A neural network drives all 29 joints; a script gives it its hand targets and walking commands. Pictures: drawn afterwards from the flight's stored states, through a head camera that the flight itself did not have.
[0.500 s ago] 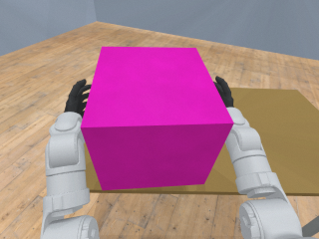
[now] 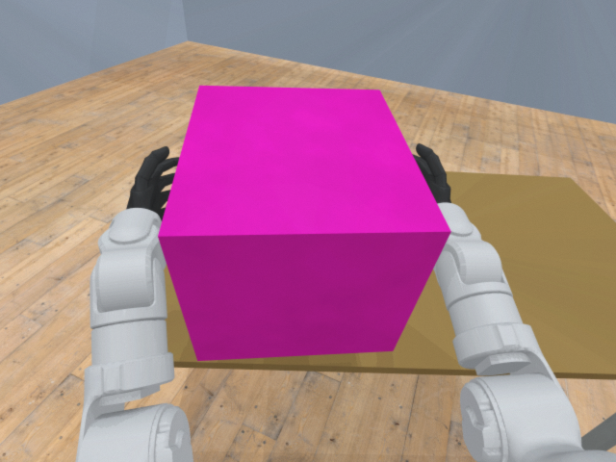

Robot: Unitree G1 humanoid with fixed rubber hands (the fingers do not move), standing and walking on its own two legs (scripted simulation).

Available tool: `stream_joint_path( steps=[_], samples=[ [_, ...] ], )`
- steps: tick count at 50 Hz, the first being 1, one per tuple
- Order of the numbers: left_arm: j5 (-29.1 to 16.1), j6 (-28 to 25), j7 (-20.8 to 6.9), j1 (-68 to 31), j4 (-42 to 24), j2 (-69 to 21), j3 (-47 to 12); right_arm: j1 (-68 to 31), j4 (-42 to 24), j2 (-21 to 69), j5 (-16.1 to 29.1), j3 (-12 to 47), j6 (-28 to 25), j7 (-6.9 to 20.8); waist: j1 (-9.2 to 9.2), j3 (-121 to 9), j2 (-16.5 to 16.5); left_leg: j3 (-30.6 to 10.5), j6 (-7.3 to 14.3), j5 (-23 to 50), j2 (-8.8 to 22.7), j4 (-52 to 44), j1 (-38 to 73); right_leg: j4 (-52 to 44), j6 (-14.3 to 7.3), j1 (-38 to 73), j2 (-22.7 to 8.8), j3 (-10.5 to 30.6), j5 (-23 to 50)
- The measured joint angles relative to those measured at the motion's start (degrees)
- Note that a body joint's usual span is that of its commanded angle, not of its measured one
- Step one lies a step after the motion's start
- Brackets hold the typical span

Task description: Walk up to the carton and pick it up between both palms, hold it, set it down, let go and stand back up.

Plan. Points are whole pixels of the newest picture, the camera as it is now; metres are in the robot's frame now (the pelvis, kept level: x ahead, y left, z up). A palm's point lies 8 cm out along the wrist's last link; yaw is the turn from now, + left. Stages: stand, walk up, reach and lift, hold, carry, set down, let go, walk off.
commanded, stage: hold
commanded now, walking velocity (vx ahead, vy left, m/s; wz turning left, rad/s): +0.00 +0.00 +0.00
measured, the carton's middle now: (294, 216) +0.40 +0.00 +0.16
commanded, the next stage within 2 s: none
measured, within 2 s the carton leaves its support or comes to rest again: neither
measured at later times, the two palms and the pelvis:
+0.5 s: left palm (149, 213) +0.36 +0.18 +0.19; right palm (428, 206) +0.37 -0.17 +0.19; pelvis +0.01 +0.00 +0.00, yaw +0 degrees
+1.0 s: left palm (141, 212) +0.35 +0.18 +0.20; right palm (430, 208) +0.36 -0.17 +0.20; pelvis +0.00 +0.00 +0.00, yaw +0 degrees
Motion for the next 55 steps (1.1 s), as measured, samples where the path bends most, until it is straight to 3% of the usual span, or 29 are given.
stream_joint_path(
  steps=[10, 36, 55],
  samples=[
    [0.0, -0.5, 0.0, -1.2, 2.2, 0.3, 0.3, -0.9, 1.9, 0.0, -0.5, -0.1, -0.6, 0.1, -0.06, 0.2, 0.1, -0.1, 0.1, 0.0, 0.0, -0.5, 0.2, -0.2, 0.0, 0.2, 0.0, -0.1, -0.2],
    [-0.6, 1.3, 0.7, 4.8, -8.6, -0.9, -1.2, 4.2, -8.0, -0.6, 2.3, 2.1, 1.0, -1.1, -0.93, 0.6, 0.4, -0.3, 0.1, -1.6, -0.1, 1.0, 1.6, -0.3, 0.4, 2.3, -0.1, -0.3, -1.0],
    [0.1, 0.5, 0.2, -1.0, -0.1, -0.1, 0.2, 0.2, -0.7, 0.5, -1.5, -1.1, 0.2, 0.7, 0.21, -0.2, 0.3, 0.1, 0.4, 0.6, -0.5, -0.4, -0.4, 0.6, 0.2, -0.8, -0.5, 0.1, 0.0]
  ],
)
